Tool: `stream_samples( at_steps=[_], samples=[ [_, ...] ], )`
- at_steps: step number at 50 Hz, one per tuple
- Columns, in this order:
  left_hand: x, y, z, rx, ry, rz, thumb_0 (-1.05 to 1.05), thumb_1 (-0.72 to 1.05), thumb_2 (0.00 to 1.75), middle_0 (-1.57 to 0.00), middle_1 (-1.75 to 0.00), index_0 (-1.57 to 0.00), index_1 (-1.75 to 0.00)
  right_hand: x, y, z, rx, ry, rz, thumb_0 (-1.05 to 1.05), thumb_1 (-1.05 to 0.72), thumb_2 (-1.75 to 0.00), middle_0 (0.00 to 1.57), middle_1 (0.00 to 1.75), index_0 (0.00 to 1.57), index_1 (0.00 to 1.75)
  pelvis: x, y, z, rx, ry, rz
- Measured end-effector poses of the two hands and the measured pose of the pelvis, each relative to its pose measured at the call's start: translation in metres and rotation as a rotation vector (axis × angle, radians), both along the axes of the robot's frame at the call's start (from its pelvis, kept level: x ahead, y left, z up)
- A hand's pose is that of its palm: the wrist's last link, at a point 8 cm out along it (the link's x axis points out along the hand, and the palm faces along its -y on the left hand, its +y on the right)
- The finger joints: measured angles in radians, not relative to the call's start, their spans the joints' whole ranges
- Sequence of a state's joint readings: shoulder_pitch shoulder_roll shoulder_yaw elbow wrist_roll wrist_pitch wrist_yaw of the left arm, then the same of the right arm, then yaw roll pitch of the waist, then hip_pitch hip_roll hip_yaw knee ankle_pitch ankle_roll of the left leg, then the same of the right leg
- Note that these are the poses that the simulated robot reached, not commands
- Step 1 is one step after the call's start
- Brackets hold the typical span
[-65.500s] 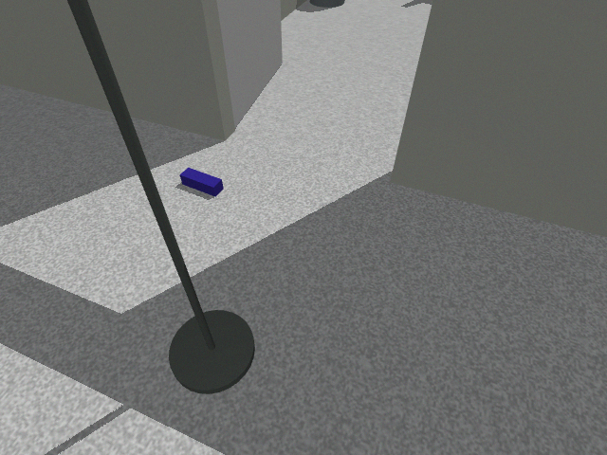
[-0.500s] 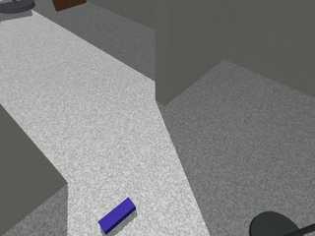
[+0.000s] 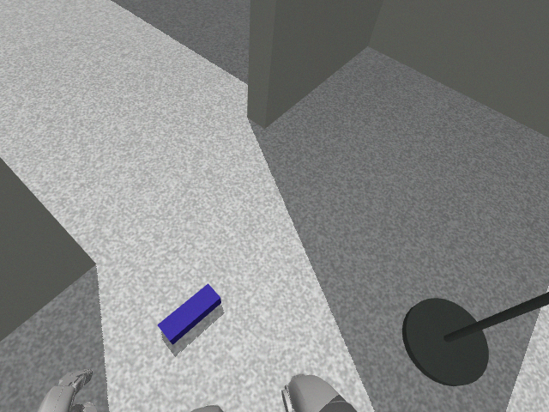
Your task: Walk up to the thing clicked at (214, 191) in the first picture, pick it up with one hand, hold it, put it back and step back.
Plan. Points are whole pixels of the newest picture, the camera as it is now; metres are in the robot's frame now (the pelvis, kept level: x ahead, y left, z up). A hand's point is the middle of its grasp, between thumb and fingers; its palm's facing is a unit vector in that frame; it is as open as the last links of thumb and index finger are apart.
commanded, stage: step back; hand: left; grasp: from above
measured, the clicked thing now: (190, 313) +0.46 +0.21 -0.73
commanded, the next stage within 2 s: none
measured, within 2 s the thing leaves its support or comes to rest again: neither
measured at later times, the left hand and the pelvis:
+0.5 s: hand out of the picture +0.03 +0.25 -0.15, palm faces -0.01 -0.93 -0.38, open 7.4 cm; pelvis -0.12 -0.01 -0.01, yaw +1 degrees
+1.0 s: hand out of the picture -0.21 +0.23 -0.16, palm faces -0.08 -0.92 -0.39, open 7.4 cm; pelvis -0.29 -0.04 -0.02, yaw -5 degrees
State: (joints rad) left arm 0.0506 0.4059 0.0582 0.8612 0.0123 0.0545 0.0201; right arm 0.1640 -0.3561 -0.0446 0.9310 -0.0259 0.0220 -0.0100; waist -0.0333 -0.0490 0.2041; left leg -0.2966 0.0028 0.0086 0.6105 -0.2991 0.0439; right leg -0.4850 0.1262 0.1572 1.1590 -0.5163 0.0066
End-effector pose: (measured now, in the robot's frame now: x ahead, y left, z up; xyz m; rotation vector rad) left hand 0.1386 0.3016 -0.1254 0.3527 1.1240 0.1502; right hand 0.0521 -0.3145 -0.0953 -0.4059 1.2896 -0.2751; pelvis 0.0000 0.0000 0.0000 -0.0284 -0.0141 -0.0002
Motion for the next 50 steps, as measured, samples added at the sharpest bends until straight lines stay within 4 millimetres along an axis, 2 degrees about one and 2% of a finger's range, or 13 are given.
stream_samples(
  at_steps=[5,10,16,22,27,32,39,45,50],
  samples=[
    [-0.025,-0.007,0.0,0.005,0.031,-0.02,0.01,0.9,0.9,-0.21,-0.3,-0.2,-0.3,-0.015,-0.004,-0.004,0.01,-0.05,-0.004,0.01,-0.9,-0.9,0.21,0.3,0.2,0.3,-0.02,-0.004,-0.002,0.004,-0.006,-0.028],
    [-0.051,-0.018,0.002,0.034,0.015,-0.029,0.01,0.9,0.9,-0.21,-0.3,-0.2,-0.3,-0.029,-0.02,-0.021,0.035,-0.09,-0.008,0.01,-0.9,-0.9,0.21,0.3,0.2,0.3,-0.042,-0.017,-0.013,0.009,-0.02,-0.054],
    [-0.091,-0.028,0.02,0.033,-0.002,-0.008,0.01,0.9,0.9,-0.21,-0.3,-0.2,-0.3,-0.046,-0.025,-0.021,0.059,-0.112,-0.017,0.01,-0.9,-0.9,0.21,0.3,0.2,0.3,-0.069,-0.022,-0.005,0.033,-0.035,-0.044],
    [-0.112,-0.02,0.026,0.036,-0.073,0.007,0.01,0.9,0.9,-0.21,-0.3,-0.2,-0.3,-0.077,-0.021,-0.018,0.04,-0.084,0.033,0.0,-0.9,-0.9,0.21,0.3,0.2,0.3,-0.1,-0.015,-0.005,0.032,-0.021,-0.009],
    [-0.133,-0.002,0.009,0.012,-0.111,0.021,0.01,0.9,0.9,-0.21,-0.3,-0.2,-0.3,-0.109,-0.007,-0.016,0.009,-0.061,0.071,0.01,-0.9,-0.9,0.21,0.3,0.2,0.3,-0.133,-0.004,-0.015,0.043,-0.038,0.019],
    [-0.174,0.004,0.006,0.0,-0.047,0.054,0.01,0.9,0.9,-0.21,-0.3,-0.2,-0.3,-0.14,0.004,0.003,0.011,-0.067,0.076,0.01,-0.9,-0.9,0.21,0.3,0.2,0.3,-0.16,-0.002,-0.002,0.01,-0.036,0.011],
    [-0.245,0.006,0.004,0.01,0.043,0.051,0.01,0.9,0.9,-0.21,-0.3,-0.2,-0.3,-0.163,0.0,0.016,-0.006,-0.154,0.063,0.01,-0.9,-0.9,0.21,0.3,0.2,0.3,-0.202,-0.006,0.003,-0.004,-0.029,-0.031],
    [-0.301,-0.007,0.0,0.029,0.1,0.025,0.01,0.91,0.9,-0.21,-0.3,-0.2,-0.3,-0.194,-0.018,0.01,0.005,-0.221,0.067,0.0,-0.9,-0.9,0.21,0.3,0.2,0.3,-0.25,-0.021,-0.005,0.006,-0.034,-0.069],
    [-0.351,-0.028,0.004,0.053,0.101,0.018,0.01,0.91,0.9,-0.21,-0.3,-0.2,-0.3,-0.234,-0.048,-0.011,0.024,-0.238,0.046,0.0,-0.9,-0.9,0.21,0.3,0.21,0.3,-0.292,-0.042,-0.017,0.004,-0.041,-0.086]
  ],
)
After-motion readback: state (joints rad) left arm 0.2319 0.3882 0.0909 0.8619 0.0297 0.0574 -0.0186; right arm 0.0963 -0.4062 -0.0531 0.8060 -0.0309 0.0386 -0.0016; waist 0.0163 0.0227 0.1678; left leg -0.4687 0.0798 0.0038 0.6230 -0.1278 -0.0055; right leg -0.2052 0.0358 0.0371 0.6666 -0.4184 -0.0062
